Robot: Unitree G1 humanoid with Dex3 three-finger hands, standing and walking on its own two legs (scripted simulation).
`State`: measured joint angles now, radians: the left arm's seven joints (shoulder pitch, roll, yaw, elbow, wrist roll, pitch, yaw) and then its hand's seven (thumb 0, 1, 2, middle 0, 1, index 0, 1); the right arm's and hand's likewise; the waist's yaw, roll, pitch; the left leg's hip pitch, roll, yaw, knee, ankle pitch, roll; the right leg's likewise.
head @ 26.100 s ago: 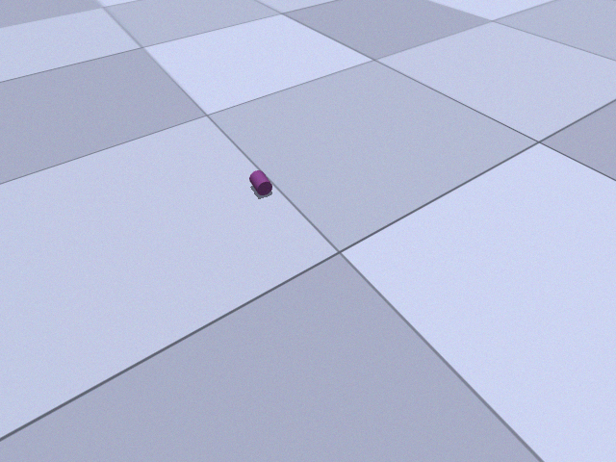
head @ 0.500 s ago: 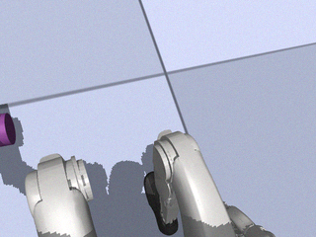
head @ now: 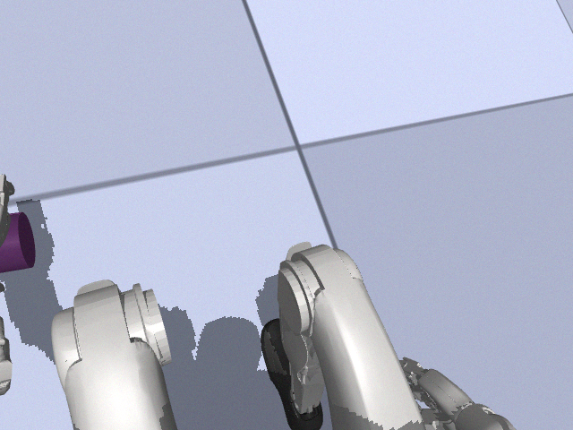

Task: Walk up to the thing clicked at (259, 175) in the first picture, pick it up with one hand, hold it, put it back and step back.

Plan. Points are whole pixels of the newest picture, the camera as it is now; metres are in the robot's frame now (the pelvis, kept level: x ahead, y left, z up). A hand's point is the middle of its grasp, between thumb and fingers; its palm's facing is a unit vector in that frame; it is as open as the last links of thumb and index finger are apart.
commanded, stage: rest palm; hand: left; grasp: from above
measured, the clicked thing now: out of the picture +0.39 +0.35 -0.25
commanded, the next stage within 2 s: close in 0.14 s
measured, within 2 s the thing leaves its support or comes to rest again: neither
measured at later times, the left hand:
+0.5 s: hand out of the picture +0.38 +0.33 -0.23, palm faces -0.45 -0.14 -0.88, open 13.4 cm
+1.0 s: hand out of the picture +0.38 +0.36 -0.23, palm faces -0.48 -0.16 -0.86, open 12.0 cm
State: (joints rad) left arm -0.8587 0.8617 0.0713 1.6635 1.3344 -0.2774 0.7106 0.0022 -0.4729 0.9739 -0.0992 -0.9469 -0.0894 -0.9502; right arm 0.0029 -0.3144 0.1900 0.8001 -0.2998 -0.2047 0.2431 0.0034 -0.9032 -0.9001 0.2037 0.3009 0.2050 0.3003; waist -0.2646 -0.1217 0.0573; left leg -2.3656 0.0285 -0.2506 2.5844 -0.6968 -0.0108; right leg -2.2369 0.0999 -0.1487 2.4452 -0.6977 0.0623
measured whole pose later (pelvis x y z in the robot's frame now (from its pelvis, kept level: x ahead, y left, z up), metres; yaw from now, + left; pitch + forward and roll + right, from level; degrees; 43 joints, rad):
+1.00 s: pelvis +0.00 +0.00 +0.00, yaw +0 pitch +26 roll -13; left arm -0.87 0.96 0.13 1.63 1.26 -0.30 0.56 0.00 -0.14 0.70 -0.33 -0.79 -0.35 -0.76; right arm 0.03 -0.31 0.22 0.75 -0.30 -0.20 0.25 0.00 -0.90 -0.90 0.20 0.30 0.20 0.30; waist -0.28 -0.13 0.13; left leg -2.35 0.01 -0.27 2.59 -0.71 -0.02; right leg -2.21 0.09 -0.16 2.44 -0.72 0.07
